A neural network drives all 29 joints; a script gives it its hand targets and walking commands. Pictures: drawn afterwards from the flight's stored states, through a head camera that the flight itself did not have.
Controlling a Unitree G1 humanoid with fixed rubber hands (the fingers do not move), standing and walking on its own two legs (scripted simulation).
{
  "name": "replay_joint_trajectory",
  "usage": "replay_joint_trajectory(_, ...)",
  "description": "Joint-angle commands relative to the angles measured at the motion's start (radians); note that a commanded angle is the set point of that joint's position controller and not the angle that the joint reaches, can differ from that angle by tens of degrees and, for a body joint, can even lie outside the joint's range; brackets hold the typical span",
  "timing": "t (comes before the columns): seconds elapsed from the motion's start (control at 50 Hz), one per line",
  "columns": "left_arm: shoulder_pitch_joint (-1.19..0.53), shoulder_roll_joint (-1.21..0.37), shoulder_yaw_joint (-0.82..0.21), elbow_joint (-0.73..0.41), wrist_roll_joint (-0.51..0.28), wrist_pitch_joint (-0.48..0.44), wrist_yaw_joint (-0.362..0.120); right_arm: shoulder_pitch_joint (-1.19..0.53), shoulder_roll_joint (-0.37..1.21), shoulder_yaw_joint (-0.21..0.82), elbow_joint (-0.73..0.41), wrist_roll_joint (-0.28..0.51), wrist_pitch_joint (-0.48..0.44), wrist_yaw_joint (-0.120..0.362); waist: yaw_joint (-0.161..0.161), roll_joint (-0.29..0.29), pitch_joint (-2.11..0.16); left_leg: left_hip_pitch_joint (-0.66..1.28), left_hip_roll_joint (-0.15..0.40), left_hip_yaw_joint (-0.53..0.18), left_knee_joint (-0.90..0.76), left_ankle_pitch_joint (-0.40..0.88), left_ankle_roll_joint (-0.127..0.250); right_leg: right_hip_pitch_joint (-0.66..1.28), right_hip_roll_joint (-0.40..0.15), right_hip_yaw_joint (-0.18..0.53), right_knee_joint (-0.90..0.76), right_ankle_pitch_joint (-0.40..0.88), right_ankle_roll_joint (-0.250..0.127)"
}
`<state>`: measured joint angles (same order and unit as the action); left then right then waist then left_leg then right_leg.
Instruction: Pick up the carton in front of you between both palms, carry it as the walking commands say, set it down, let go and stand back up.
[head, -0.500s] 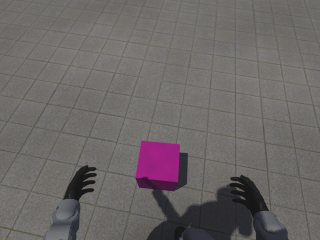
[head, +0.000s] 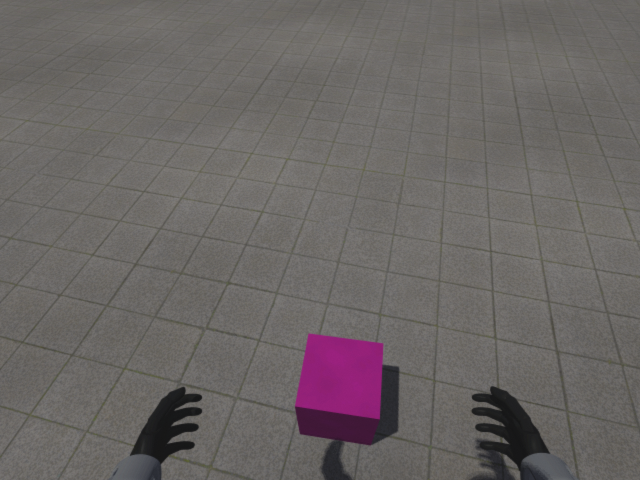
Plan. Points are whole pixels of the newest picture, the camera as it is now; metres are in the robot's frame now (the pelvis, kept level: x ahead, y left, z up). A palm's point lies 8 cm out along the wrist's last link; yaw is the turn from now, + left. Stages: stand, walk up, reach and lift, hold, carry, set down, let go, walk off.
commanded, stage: let go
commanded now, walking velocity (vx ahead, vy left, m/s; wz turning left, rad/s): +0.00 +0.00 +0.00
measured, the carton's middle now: (340, 390) +0.45 -0.03 -0.65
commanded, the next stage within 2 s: stand in 0.08 s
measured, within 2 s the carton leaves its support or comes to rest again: neither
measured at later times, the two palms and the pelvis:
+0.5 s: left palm out of the picture +0.13 +0.28 -0.08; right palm (570, 468) +0.15 -0.30 -0.10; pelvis +0.01 -0.01 -0.01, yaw +1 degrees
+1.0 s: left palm out of the picture +0.10 +0.28 -0.09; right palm out of the picture +0.12 -0.32 -0.10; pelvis +0.00 -0.02 +0.00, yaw +2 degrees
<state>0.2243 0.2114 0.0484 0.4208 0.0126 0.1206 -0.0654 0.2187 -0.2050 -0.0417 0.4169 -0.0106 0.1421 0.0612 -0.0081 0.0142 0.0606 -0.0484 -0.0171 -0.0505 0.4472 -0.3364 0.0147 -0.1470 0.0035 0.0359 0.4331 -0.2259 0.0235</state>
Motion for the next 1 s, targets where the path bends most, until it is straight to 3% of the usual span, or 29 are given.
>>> replay_joint_trajectory(0.0, -0.032, 0.079, 0.015, -0.05, -0.015, -0.052, 0.033, -0.063, -0.123, -0.042, -0.137, -0.011, 0.044, -0.034, -0.002, 0.017, -0.069, -0.142, 0.018, 0.002, -0.084, 0.323, -0.036, 0.126, 0.068, -0.061, 0.034, 0.154, -0.011)
replay_joint_trajectory(0.02, -0.03, 0.089, 0.022, -0.053, -0.002, -0.049, 0.044, -0.029, -0.109, -0.022, -0.103, -0.01, 0.049, -0.034, 0.029, 0.044, -0.034, -0.152, 0.011, 0.014, -0.064, 0.323, -0.04, 0.1, 0.072, -0.053, 0.034, 0.124, -0.011)
replay_joint_trajectory(0.04, -0.015, 0.089, 0.016, -0.035, 0.009, -0.044, 0.045, -0.025, -0.109, -0.026, -0.099, -0.001, 0.056, -0.036, 0.017, 0.079, -0.02, -0.197, 0.014, 0.019, -0.069, 0.324, -0.047, 0.119, 0.07, -0.048, 0.034, 0.146, -0.011)
replay_joint_trajectory(0.08, -0.098, 0.079, 0.018, -0.098, -0.003, -0.043, 0.039, -0.026, -0.106, -0.022, -0.084, -0.005, 0.065, -0.041, 0.006, 0.052, -0.009, -0.189, 0.016, 0.017, -0.077, 0.235, -0.042, 0.123, 0.06, -0.044, 0.027, 0.103, -0.014)
replay_joint_trajectory(0.1, -0.016, 0.211, 0.054, 0.088, 0.039, -0.064, 0.068, -0.053, -0.213, -0.052, 0.013, -0.028, -0.014, -0.082, 0.016, 0.077, 0.009, -0.258, 0.043, -0.017, -0.06, 0.032, -0.044, -0.047, -0.028, -0.001, 0.028, 0.038, -0.012)
replay_joint_trajectory(0.12, -0.036, 0.233, 0.051, 0.087, 0.047, -0.075, 0.076, -0.042, -0.216, -0.051, 0.023, -0.033, -0.056, -0.087, 0.005, 0.041, 0.015, -0.249, 0.034, -0.025, -0.064, -0.048, -0.029, -0.059, -0.026, 0.019, 0.027, -0.02, -0.01)
replay_joint_trajectory(0.14, -0.043, 0.223, 0.052, 0.095, 0.05, -0.09, 0.079, -0.046, -0.22, -0.042, 0.048, -0.037, -0.08, -0.086, 0.01, 0.056, 0.002, -0.276, 0.046, -0.048, -0.078, -0.122, -0.021, -0.046, -0.033, 0.009, 0.029, -0.046, -0.015)
replay_joint_trajectory(0.18, -0.052, 0.191, 0.037, 0.097, 0.057, -0.106, 0.076, -0.077, -0.212, -0.042, 0.071, -0.033, -0.106, -0.082, 0.016, 0.053, -0.054, -0.251, 0.058, -0.07, -0.058, -0.107, -0.012, -0.054, -0.036, 0.016, 0.025, -0.057, -0.031)
replay_joint_trajectory(0.24, -0.056, 0.22, 0.042, 0.149, 0.052, -0.123, 0.078, -0.057, -0.225, -0.038, 0.116, -0.038, -0.127, -0.071, 0.012, -0.029, -0.062, -0.201, 0.062, -0.069, -0.029, 0.032, -0.009, -0.075, -0.045, 0.02, 0.005, -0.003, -0.032)
replay_joint_trajectory(0.32, -0.033, 0.232, 0.044, 0.195, 0.029, -0.136, 0.075, -0.047, -0.247, -0.042, 0.167, -0.031, -0.137, -0.073, 0.015, -0.016, -0.118, -0.157, 0.062, -0.042, 0.02, 0.262, -0.017, -0.021, -0.068, 0.045, 0.033, 0.194, -0.04)
replay_joint_trajectory(0.34, -0.034, 0.227, 0.045, 0.195, 0.029, -0.136, 0.078, -0.027, -0.254, -0.035, 0.191, -0.025, -0.14, -0.076, 0.005, -0.044, -0.155, -0.143, 0.078, -0.054, 0.027, 0.313, -0.008, -0.013, -0.066, 0.03, 0.063, 0.25, -0.053)
replay_joint_trajectory(0.36, -0.041, 0.226, 0.042, 0.21, 0.029, -0.135, 0.082, -0.029, -0.255, -0.033, 0.211, -0.024, -0.145, -0.079, 0.008, 0.01, -0.148, -0.132, 0.074, -0.055, 0.02, 0.371, -0.017, -0.011, -0.06, 0.031, 0.068, 0.289, -0.046)
replay_joint_trajectory(0.38, -0.03, 0.239, 0.039, 0.222, 0.024, -0.132, 0.081, -0.019, -0.266, -0.034, 0.207, -0.019, -0.147, -0.077, 0.003, 0.007, -0.162, -0.129, 0.077, -0.034, 0.041, 0.458, -0.018, 0.014, -0.068, 0.036, 0.073, 0.379, -0.052)
replay_joint_trajectory(0.4, -0.003, 0.249, 0.046, 0.24, 0.022, -0.129, 0.087, -0.03, -0.255, -0.028, 0.22, -0.024, -0.145, -0.078, 0.015, -0.003, -0.166, -0.122, 0.074, -0.036, 0.061, 0.458, -0.018, 0.044, -0.083, 0.049, 0.066, 0.418, -0.052)
replay_joint_trajectory(0.42, -0.023, 0.266, 0.043, 0.242, 0.024, -0.127, 0.085, -0.045, -0.254, -0.026, 0.218, -0.02, -0.144, -0.078, 0.003, -0.062, -0.152, -0.126, 0.076, -0.044, 0.034, 0.408, -0.022, 0.03, -0.082, 0.035, 0.059, 0.37, -0.044)
replay_joint_trajectory(0.48, -0.038, 0.25, 0.036, 0.259, 0.021, -0.124, 0.09, -0.029, -0.282, -0.032, 0.263, -0.027, -0.147, -0.088, 0.003, -0.004, -0.13, -0.123, 0.08, -0.05, 0.012, 0.449, -0.02, 0.02, -0.073, 0.031, 0.05, 0.347, -0.046)
replay_joint_trajectory(0.5, -0.033, 0.265, 0.039, 0.274, 0.021, -0.13, 0.09, -0.036, -0.284, -0.025, 0.269, -0.028, -0.146, -0.087, 0.02, 0.0, -0.144, -0.104, 0.076, -0.055, 0.0, 0.423, -0.022, 0.028, -0.072, 0.037, 0.042, 0.336, -0.045)
replay_joint_trajectory(0.56, -0.034, 0.269, 0.035, 0.296, 0.023, -0.128, 0.092, -0.043, -0.281, -0.02, 0.285, -0.027, -0.146, -0.085, 0.01, 0.019, -0.153, -0.121, 0.087, -0.053, -0.005, 0.42, -0.02, 0.063, -0.082, 0.033, 0.049, 0.349, -0.055)
replay_joint_trajectory(0.58, -0.048, 0.275, 0.036, 0.299, 0.029, -0.127, 0.093, -0.049, -0.264, -0.012, 0.291, -0.023, -0.148, -0.089, 0.015, -0.02, -0.133, -0.115, 0.082, -0.058, -0.009, 0.405, -0.019, 0.039, -0.075, 0.037, 0.041, 0.337, -0.052)
replay_joint_trajectory(0.6, -0.037, 0.267, 0.034, 0.305, 0.025, -0.127, 0.095, -0.05, -0.293, -0.02, 0.301, -0.021, -0.148, -0.09, 0.013, 0.007, -0.132, -0.115, 0.082, -0.056, 0.002, 0.429, -0.013, 0.047, -0.084, 0.04, 0.034, 0.375, -0.059)
replay_joint_trajectory(0.64, -0.06, 0.275, 0.034, 0.318, 0.023, -0.129, 0.093, -0.045, -0.288, -0.014, 0.311, -0.026, -0.146, -0.088, 0.01, -0.006, -0.143, -0.11, 0.083, -0.049, -0.008, 0.404, -0.02, 0.045, -0.08, 0.034, 0.027, 0.348, -0.047)
replay_joint_trajectory(0.66, -0.059, 0.265, 0.032, 0.315, 0.018, -0.131, 0.091, -0.071, -0.282, -0.011, 0.308, -0.025, -0.149, -0.088, 0.019, -0.046, -0.119, -0.117, 0.085, -0.061, -0.015, 0.4, -0.024, 0.031, -0.076, 0.032, 0.022, 0.336, -0.048)
replay_joint_trajectory(0.74, -0.06, 0.268, 0.032, 0.35, 0.022, -0.135, 0.092, -0.036, -0.299, -0.014, 0.348, -0.022, -0.155, -0.092, 0.015, 0.021, -0.104, -0.13, 0.093, -0.077, -0.044, 0.342, -0.013, 0.04, -0.088, 0.048, 0.013, 0.266, -0.065)
replay_joint_trajectory(0.82, -0.073, 0.28, 0.023, 0.38, 0.022, -0.14, 0.087, -0.059, -0.283, -0.004, 0.358, -0.019, -0.156, -0.091, 0.015, -0.029, -0.097, -0.114, 0.089, -0.073, -0.046, 0.325, -0.014, 0.048, -0.082, 0.044, -0.013, 0.301, -0.048)
replay_joint_trajectory(0.84, -0.078, 0.283, 0.023, 0.383, 0.019, -0.138, 0.085, -0.069, -0.294, -0.003, 0.358, -0.022, -0.159, -0.089, 0.006, 0.006, -0.107, -0.118, 0.091, -0.069, -0.046, 0.326, -0.013, 0.048, -0.09, 0.049, -0.012, 0.302, -0.056)
replay_joint_trajectory(0.88, -0.089, 0.297, 0.032, 0.39, 0.02, -0.138, 0.087, -0.061, -0.297, -0.005, 0.375, -0.019, -0.155, -0.089, 0.017, -0.016, -0.077, -0.137, 0.09, -0.08, -0.068, 0.25, -0.019, 0.032, -0.09, 0.059, -0.04, 0.218, -0.056)
replay_joint_trajectory(0.9, -0.078, 0.29, 0.025, 0.412, 0.018, -0.137, 0.084, -0.053, -0.303, 0.001, 0.391, -0.02, -0.154, -0.09, 0.01, 0.026, -0.075, -0.116, 0.093, -0.081, -0.072, 0.228, -0.009, 0.037, -0.095, 0.068, -0.056, 0.2, -0.054)
replay_joint_trajectory(0.94, -0.118, 0.294, 0.024, 0.412, 0.023, -0.136, 0.086, -0.058, -0.311, -0.003, 0.396, -0.022, -0.155, -0.093, 0.014, -0.032, -0.044, -0.135, 0.093, -0.077, -0.087, 0.237, -0.011, 0.028, -0.087, 0.062, -0.059, 0.167, -0.046)
replay_joint_trajectory(0.98, -0.112, 0.3, 0.027, 0.42, 0.018, -0.133, 0.087, -0.048, -0.32, -0.003, 0.412, -0.023, -0.157, -0.087, 0.01, -0.017, -0.047, -0.141, 0.094, -0.083, -0.099, 0.202, -0.015, 0.026, -0.088, 0.07, -0.07, 0.138, -0.055)
